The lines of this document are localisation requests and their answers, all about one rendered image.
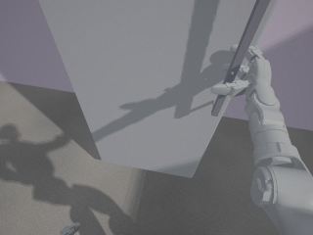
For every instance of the robot left hand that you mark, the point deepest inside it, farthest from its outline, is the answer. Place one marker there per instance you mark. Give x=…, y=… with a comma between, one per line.
x=70, y=230

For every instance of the robot right hand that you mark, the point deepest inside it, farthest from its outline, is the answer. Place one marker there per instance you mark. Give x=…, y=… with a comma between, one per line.
x=258, y=73

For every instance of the robot right forearm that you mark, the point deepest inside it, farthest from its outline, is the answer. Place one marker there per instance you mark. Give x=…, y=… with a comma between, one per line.
x=268, y=132

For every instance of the robot right upper arm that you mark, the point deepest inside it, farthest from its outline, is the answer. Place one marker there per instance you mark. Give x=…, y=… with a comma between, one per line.
x=286, y=195

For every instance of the fridge door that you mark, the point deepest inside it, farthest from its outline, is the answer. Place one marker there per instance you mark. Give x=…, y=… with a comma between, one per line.
x=142, y=72

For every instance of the handle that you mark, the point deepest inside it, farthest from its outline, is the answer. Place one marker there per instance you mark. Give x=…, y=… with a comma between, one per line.
x=252, y=25

